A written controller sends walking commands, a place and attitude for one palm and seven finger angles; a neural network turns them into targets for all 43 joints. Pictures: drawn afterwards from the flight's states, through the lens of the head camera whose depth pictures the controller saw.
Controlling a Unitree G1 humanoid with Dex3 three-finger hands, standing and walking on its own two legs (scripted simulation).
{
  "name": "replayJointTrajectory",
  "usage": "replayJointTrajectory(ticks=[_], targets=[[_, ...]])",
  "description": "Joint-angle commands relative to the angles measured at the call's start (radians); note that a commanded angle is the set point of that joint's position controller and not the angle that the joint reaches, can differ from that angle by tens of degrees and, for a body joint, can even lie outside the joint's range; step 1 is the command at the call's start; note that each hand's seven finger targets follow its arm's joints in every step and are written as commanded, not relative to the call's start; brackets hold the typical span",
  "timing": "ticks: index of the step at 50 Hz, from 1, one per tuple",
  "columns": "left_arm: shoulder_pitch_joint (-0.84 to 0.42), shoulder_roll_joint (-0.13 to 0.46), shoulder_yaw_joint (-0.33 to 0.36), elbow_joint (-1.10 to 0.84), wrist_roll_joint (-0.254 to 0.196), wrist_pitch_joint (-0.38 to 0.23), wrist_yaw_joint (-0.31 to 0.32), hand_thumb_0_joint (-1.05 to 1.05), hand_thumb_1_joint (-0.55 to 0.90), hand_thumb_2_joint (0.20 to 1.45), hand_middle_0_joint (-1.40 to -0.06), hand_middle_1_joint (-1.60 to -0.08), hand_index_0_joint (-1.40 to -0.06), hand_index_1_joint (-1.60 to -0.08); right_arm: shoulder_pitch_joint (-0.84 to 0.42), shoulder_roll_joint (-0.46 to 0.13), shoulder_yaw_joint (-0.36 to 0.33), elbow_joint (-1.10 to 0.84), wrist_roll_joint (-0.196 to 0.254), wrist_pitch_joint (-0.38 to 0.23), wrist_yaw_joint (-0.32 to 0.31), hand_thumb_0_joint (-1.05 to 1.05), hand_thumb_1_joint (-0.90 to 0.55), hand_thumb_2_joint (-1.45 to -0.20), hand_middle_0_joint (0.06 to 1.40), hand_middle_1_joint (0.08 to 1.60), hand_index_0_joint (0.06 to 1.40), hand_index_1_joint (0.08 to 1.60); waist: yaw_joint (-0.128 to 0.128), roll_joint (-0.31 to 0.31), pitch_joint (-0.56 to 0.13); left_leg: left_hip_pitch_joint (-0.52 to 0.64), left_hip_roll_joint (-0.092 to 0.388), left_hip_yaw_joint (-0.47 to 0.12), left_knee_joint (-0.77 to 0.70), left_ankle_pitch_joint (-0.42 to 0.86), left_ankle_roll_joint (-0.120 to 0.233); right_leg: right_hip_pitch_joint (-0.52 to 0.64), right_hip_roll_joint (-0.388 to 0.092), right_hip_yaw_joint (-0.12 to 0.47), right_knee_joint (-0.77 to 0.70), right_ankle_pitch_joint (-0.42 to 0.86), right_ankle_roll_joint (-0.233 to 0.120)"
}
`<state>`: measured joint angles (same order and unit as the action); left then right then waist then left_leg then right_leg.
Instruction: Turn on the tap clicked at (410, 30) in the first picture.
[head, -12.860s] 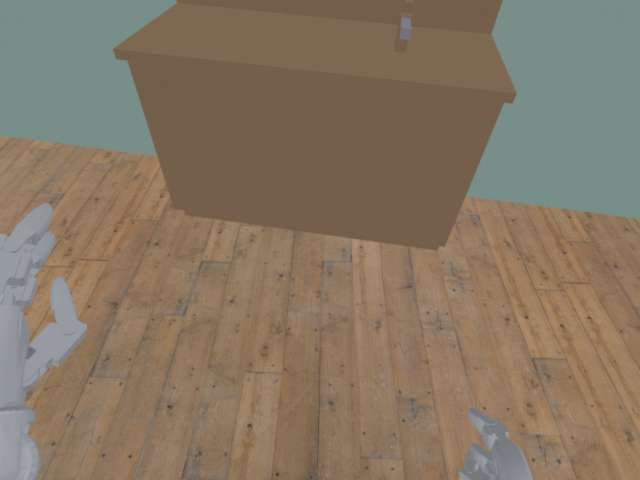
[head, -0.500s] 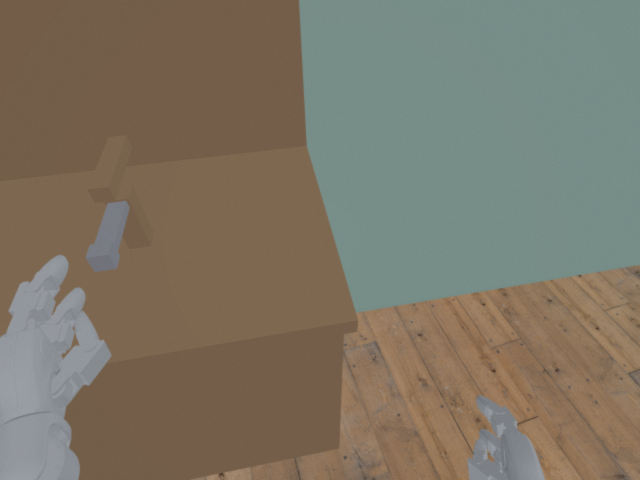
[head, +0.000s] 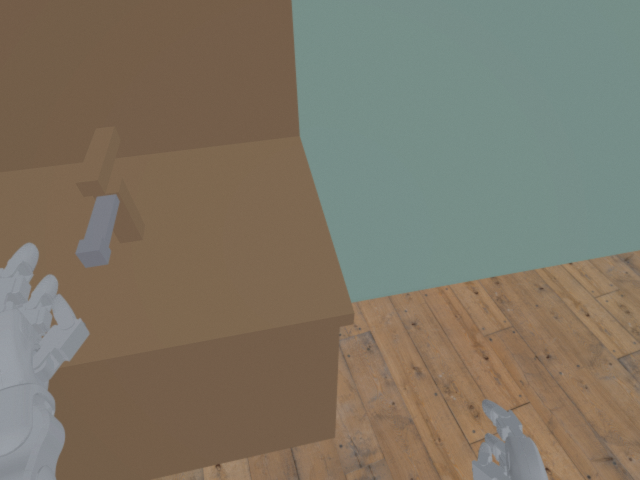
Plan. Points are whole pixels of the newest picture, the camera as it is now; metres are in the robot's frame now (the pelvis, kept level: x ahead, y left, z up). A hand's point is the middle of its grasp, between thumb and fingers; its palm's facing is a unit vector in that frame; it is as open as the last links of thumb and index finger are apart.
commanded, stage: reach beside the lever's end, fingers flat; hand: left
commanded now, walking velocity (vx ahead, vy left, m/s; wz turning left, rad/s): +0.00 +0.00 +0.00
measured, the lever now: (94, 252) +0.34 +0.34 +0.11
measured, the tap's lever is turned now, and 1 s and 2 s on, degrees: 0 0 0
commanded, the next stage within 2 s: push the lever round in 1.14 s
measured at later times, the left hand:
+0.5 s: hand (65, 304) +0.26 +0.34 +0.10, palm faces +0.57 -0.81 -0.10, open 7.8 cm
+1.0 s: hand (77, 295) +0.28 +0.34 +0.09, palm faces +0.55 -0.83 -0.10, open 7.8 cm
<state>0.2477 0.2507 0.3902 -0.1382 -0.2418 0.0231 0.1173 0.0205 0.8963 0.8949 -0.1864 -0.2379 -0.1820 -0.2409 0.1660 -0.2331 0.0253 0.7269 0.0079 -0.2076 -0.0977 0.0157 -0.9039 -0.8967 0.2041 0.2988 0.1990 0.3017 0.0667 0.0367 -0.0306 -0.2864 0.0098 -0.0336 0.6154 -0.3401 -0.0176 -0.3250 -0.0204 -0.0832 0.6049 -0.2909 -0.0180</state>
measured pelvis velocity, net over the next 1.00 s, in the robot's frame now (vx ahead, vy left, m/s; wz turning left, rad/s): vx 0.01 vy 0.01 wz -0.01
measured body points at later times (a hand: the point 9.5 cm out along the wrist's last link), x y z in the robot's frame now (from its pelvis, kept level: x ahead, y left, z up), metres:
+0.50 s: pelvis +0.01 +0.00 +0.00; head +0.02 +0.00 +0.45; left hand +0.23 +0.38 +0.10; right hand +0.18 -0.24 -0.10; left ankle -0.01 +0.13 -0.73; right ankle +0.02 -0.11 -0.73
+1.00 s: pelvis +0.01 +0.01 -0.01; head +0.04 +0.01 +0.44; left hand +0.25 +0.38 +0.10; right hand +0.16 -0.23 -0.11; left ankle -0.01 +0.13 -0.73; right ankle +0.02 -0.11 -0.73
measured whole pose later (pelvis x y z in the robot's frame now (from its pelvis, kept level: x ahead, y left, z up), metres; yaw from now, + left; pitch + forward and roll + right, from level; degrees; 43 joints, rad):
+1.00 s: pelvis +0.01 +0.01 -0.01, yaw -1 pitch +5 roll -1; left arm 0.05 0.33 0.52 0.22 -0.24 -0.11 0.00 0.02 0.90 0.89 -0.16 -0.15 -0.15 -0.15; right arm 0.23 -0.24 0.00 0.72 0.01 -0.19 -0.09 0.01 -0.90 -0.90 0.20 0.30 0.20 0.30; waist 0.03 0.03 -0.06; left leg -0.39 0.01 -0.02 0.69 -0.39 0.00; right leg -0.43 -0.02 -0.07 0.65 -0.32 0.00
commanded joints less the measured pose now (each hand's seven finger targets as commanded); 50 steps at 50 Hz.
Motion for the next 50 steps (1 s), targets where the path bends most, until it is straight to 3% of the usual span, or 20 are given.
replayJointTrajectory(ticks=[1, 9, 12, 15, 19, 22, 24, 26, 28, 29, 31, 33, 34, 36, 38, 39, 42, 45, 48, 50], targets=[[-0.183, 0.229, 0.123, -0.169, -0.008, -0.085, -0.019, 0.000, 0.900, 0.900, -0.172, -0.215, -0.172, -0.215, -0.114, -0.123, -0.050, -0.156, 0.008, -0.058, -0.013, 0.000, -0.900, -0.900, 0.200, 0.300, 0.200, 0.300, -0.002, 0.024, -0.131, -0.038, -0.034, 0.019, -0.098, 0.169, 0.022, 0.101, 0.012, 0.040, -0.099, 0.135, -0.005], [-0.268, 0.254, 0.137, -0.083, -0.011, -0.117, -0.048, 0.000, 0.900, 0.900, -0.165, -0.195, -0.165, -0.195, -0.098, -0.130, -0.052, -0.151, 0.012, -0.060, -0.017, 0.000, -0.900, -0.900, 0.200, 0.300, 0.200, 0.300, -0.013, 0.023, -0.142, -0.049, -0.034, 0.020, -0.088, 0.176, 0.025, 0.091, 0.013, 0.039, -0.085, 0.150, -0.005], [-0.290, 0.304, 0.184, -0.030, -0.010, -0.126, -0.057, 0.000, 0.900, 0.900, -0.162, -0.187, -0.162, -0.187, -0.089, -0.137, -0.056, -0.141, 0.012, -0.058, -0.020, 0.000, -0.900, -0.900, 0.200, 0.300, 0.200, 0.300, -0.008, 0.018, -0.147, -0.060, -0.032, 0.018, -0.086, 0.173, 0.025, 0.091, 0.014, 0.042, -0.083, 0.147, -0.005], [-0.318, 0.304, 0.176, 0.008, -0.012, -0.134, -0.074, 0.000, 0.900, 0.900, -0.160, -0.180, -0.160, -0.180, -0.080, -0.140, -0.058, -0.144, 0.012, -0.058, -0.020, 0.000, -0.900, -0.900, 0.200, 0.300, 0.200, 0.300, -0.015, 0.026, -0.164, -0.061, -0.034, 0.019, -0.078, 0.181, 0.026, 0.086, 0.014, 0.042, -0.074, 0.161, -0.005], [-0.335, 0.334, 0.208, 0.065, -0.015, -0.149, -0.091, 0.000, 0.900, 0.900, -0.157, -0.170, -0.157, -0.170, -0.064, -0.144, -0.061, -0.141, 0.012, -0.053, -0.018, 0.000, -0.900, -0.900, 0.200, 0.300, 0.200, 0.300, -0.015, 0.007, -0.179, -0.075, -0.033, 0.018, -0.068, 0.206, 0.027, 0.096, 0.015, 0.041, -0.061, 0.195, -0.004], [-0.329, 0.383, 0.257, 0.105, -0.017, -0.162, -0.106, 0.000, 0.900, 0.900, -0.154, -0.163, -0.154, -0.163, -0.050, -0.149, -0.066, -0.137, 0.014, -0.045, -0.018, 0.000, -0.900, -0.900, 0.200, 0.300, 0.200, 0.300, -0.006, 0.028, -0.196, -0.083, -0.032, 0.020, -0.059, 0.227, 0.027, 0.103, 0.017, 0.043, -0.055, 0.214, -0.005], [-0.395, 0.353, 0.212, 0.074, -0.014, -0.179, -0.114, 0.000, 0.900, 0.900, -0.153, -0.157, -0.153, -0.157, -0.045, -0.146, -0.064, -0.143, 0.012, -0.050, -0.016, 0.000, -0.900, -0.900, 0.200, 0.300, 0.200, 0.300, -0.021, 0.081, -0.212, -0.056, -0.033, 0.019, -0.053, 0.249, 0.024, 0.088, 0.018, 0.039, -0.042, 0.232, -0.008], [-0.391, 0.338, 0.193, 0.101, -0.015, -0.186, -0.121, 0.000, 0.900, 0.900, -0.151, -0.152, -0.151, -0.152, -0.036, -0.150, -0.064, -0.141, 0.013, -0.055, -0.015, 0.000, -0.900, -0.900, 0.200, 0.300, 0.200, 0.300, -0.028, 0.077, -0.195, -0.060, -0.031, 0.012, -0.050, 0.241, 0.023, 0.062, 0.023, 0.033, -0.037, 0.217, -0.008], [-0.412, 0.373, 0.224, 0.144, -0.009, -0.193, -0.120, 0.000, 0.900, 0.900, -0.150, -0.150, -0.150, -0.150, -0.024, -0.157, -0.068, -0.131, 0.013, -0.053, -0.017, 0.000, -0.900, -0.900, 0.200, 0.300, 0.200, 0.300, -0.031, 0.023, -0.188, -0.076, -0.027, 0.005, -0.051, 0.232, 0.023, 0.060, 0.025, 0.029, -0.035, 0.205, -0.008], [-0.406, 0.337, 0.192, 0.136, -0.012, -0.195, -0.127, 0.000, 0.900, 0.900, -0.150, -0.150, -0.150, -0.150, -0.026, -0.156, -0.070, -0.140, 0.012, -0.054, -0.016, 0.000, -0.900, -0.900, 0.200, 0.300, 0.200, 0.300, -0.029, 0.033, -0.205, -0.067, -0.029, 0.008, -0.048, 0.242, 0.024, 0.061, 0.024, 0.030, -0.032, 0.215, -0.007], [-0.375, 0.376, 0.230, 0.163, -0.014, -0.191, -0.134, 0.000, 0.900, 0.900, -0.150, -0.150, -0.150, -0.150, -0.018, -0.161, -0.073, -0.141, 0.014, -0.051, -0.015, 0.000, -0.900, -0.900, 0.200, 0.300, 0.200, 0.300, -0.015, 0.042, -0.219, -0.079, -0.030, 0.006, -0.046, 0.253, 0.021, 0.072, 0.023, 0.031, -0.025, 0.223, -0.009], [-0.442, 0.395, 0.233, 0.159, -0.001, -0.197, -0.127, 0.000, 0.900, 0.900, -0.150, -0.150, -0.150, -0.150, -0.016, -0.157, -0.070, -0.136, 0.013, -0.046, -0.016, 0.000, -0.900, -0.900, 0.200, 0.300, 0.200, 0.300, -0.028, 0.059, -0.211, -0.075, -0.027, 0.003, -0.047, 0.252, 0.018, 0.057, 0.023, 0.028, -0.024, 0.213, -0.009], [-0.426, 0.367, 0.217, 0.167, -0.005, -0.195, -0.127, 0.000, 0.900, 0.900, -0.150, -0.150, -0.150, -0.150, -0.014, -0.157, -0.071, -0.141, 0.012, -0.045, -0.015, 0.000, -0.900, -0.900, 0.200, 0.300, 0.200, 0.300, -0.026, 0.050, -0.214, -0.076, -0.029, 0.006, -0.043, 0.256, 0.020, 0.057, 0.024, 0.028, -0.022, 0.218, -0.008], [-0.443, 0.400, 0.245, 0.203, -0.009, -0.202, -0.126, 0.000, 0.900, 0.900, -0.150, -0.150, -0.150, -0.150, -0.008, -0.162, -0.072, -0.134, 0.013, -0.041, -0.014, 0.000, -0.900, -0.900, 0.200, 0.300, 0.200, 0.300, -0.030, 0.027, -0.208, -0.096, -0.029, 0.003, -0.040, 0.237, 0.021, 0.048, 0.025, 0.029, -0.021, 0.204, -0.007], [-0.478, 0.402, 0.234, 0.168, 0.007, -0.221, -0.121, 0.000, 0.900, 0.900, -0.150, -0.150, -0.150, -0.150, -0.005, -0.157, -0.071, -0.138, 0.009, -0.040, -0.012, 0.000, -0.900, -0.900, 0.200, 0.300, 0.200, 0.300, -0.026, 0.083, -0.235, -0.074, -0.027, 0.000, -0.039, 0.264, 0.014, 0.053, 0.025, 0.028, -0.012, 0.211, -0.012], [-0.449, 0.366, 0.204, 0.147, 0.007, -0.225, -0.123, 0.000, 0.900, 0.900, -0.150, -0.150, -0.150, -0.150, -0.005, -0.152, -0.073, -0.146, 0.008, -0.044, -0.009, 0.000, -0.900, -0.900, 0.200, 0.300, 0.200, 0.300, -0.023, 0.101, -0.250, -0.056, -0.025, 0.002, -0.035, 0.295, 0.011, 0.057, 0.027, 0.027, -0.008, 0.230, -0.012], [-0.364, 0.361, 0.215, 0.135, 0.003, -0.227, -0.121, 0.000, 0.900, 0.900, -0.150, -0.150, -0.150, -0.150, 0.006, -0.156, -0.078, -0.146, 0.008, -0.044, -0.003, 0.000, -0.900, -0.900, 0.200, 0.300, 0.200, 0.300, -0.010, 0.072, -0.271, -0.048, -0.017, 0.001, -0.026, 0.367, 0.006, 0.077, 0.030, 0.022, -0.002, 0.272, -0.011], [-0.348, 0.347, 0.221, 0.169, -0.011, -0.204, -0.116, 0.000, 0.900, 0.900, -0.150, -0.150, -0.150, -0.150, 0.004, -0.157, -0.078, -0.148, 0.012, -0.037, 0.000, 0.000, -0.900, -0.900, 0.200, 0.300, 0.200, 0.300, -0.018, 0.019, -0.225, -0.084, -0.019, 0.000, -0.033, 0.318, 0.008, 0.061, 0.029, 0.018, -0.008, 0.256, -0.007], [-0.374, 0.374, 0.241, 0.138, -0.001, -0.203, -0.101, 0.000, 0.900, 0.900, -0.150, -0.150, -0.150, -0.150, -0.006, -0.152, -0.076, -0.151, 0.013, -0.030, -0.003, 0.000, -0.900, -0.900, 0.200, 0.300, 0.200, 0.300, -0.017, 0.058, -0.223, -0.086, -0.021, 0.005, -0.040, 0.292, 0.010, 0.063, 0.024, 0.023, -0.013, 0.233, -0.009], [-0.368, 0.354, 0.224, 0.114, 0.000, -0.212, -0.097, 0.000, 0.900, 0.900, -0.150, -0.150, -0.150, -0.150, -0.007, -0.150, -0.076, -0.154, 0.011, -0.033, 0.000, 0.000, -0.900, -0.900, 0.200, 0.300, 0.200, 0.300, -0.019, 0.048, -0.225, -0.078, -0.020, 0.003, -0.038, 0.304, 0.008, 0.063, 0.026, 0.022, -0.010, 0.239, -0.009]])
